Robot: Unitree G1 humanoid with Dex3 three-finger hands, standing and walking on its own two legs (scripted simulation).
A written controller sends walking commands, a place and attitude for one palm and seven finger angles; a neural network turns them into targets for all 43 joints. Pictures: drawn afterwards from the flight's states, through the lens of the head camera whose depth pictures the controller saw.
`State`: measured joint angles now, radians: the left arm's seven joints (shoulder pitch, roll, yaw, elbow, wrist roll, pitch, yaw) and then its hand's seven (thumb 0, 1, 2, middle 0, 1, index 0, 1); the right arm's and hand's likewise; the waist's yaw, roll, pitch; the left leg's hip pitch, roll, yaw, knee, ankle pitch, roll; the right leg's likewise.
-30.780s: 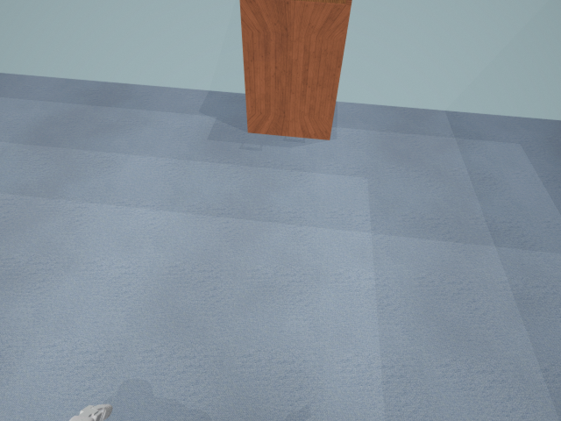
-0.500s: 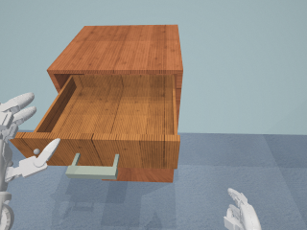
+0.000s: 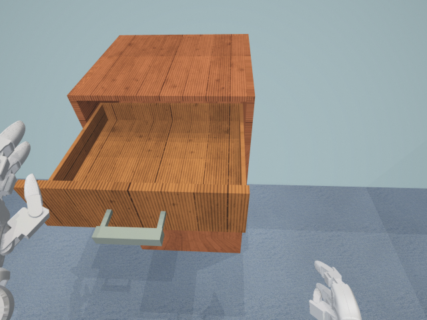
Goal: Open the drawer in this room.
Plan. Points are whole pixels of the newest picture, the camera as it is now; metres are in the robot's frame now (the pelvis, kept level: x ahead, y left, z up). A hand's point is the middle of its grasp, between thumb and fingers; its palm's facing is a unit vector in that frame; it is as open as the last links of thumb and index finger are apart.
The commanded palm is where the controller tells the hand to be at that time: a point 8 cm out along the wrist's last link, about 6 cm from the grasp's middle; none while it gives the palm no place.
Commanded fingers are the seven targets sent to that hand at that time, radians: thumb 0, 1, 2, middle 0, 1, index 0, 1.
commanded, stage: step back with the hand held close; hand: left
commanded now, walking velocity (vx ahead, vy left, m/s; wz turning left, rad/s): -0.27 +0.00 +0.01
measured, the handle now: (132, 225) +0.27 +0.20 +0.03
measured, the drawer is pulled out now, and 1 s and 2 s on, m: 0.30 0.30 0.30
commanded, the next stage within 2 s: stop stepping back and stand still in 0.98 s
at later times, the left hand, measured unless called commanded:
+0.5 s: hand (15, 243) +0.14 +0.25 +0.20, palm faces +0.39 -0.76 -0.52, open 7.4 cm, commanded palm +0.08 +0.30 +0.22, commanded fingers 0.00 0.90 0.90 -0.20 -0.30 -0.20 -0.30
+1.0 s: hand out of the picture +0.04 +0.24 +0.21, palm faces +0.41 -0.78 -0.47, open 7.5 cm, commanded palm -0.02 +0.29 +0.22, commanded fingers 0.00 0.90 0.90 -0.20 -0.30 -0.20 -0.30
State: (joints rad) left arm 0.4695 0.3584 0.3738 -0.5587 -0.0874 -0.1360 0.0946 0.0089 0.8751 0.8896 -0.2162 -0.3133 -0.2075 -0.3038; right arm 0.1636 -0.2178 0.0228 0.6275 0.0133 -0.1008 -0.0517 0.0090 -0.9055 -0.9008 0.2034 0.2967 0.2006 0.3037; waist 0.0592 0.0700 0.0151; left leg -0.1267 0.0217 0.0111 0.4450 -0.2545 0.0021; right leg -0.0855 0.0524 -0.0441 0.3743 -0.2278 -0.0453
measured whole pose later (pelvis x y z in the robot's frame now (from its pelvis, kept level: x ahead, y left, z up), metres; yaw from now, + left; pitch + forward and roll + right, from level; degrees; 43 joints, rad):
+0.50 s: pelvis -0.05 +0.02 -0.02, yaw +0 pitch +1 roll +1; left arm 0.59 0.46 0.48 -0.71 -0.05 -0.22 0.15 0.01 0.88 0.89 -0.22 -0.31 -0.21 -0.30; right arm 0.21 -0.20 -0.01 0.54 -0.02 -0.09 -0.06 0.01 -0.91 -0.90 0.20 0.30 0.20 0.30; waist 0.00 -0.02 0.02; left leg -0.37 -0.04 0.05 0.57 -0.22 0.05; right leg -0.35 0.01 0.01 0.64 -0.32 -0.01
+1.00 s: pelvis -0.16 +0.01 -0.02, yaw -1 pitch +1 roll +0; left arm 0.54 0.45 0.49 -0.72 -0.06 -0.24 0.14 0.01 0.88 0.89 -0.22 -0.31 -0.21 -0.30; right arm 0.17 -0.18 0.00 0.59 -0.01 -0.14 -0.02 0.01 -0.91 -0.90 0.20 0.30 0.20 0.30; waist 0.02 -0.04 0.02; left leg -0.40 0.07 0.06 0.57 -0.20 -0.02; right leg -0.32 0.03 -0.02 0.65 -0.34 0.01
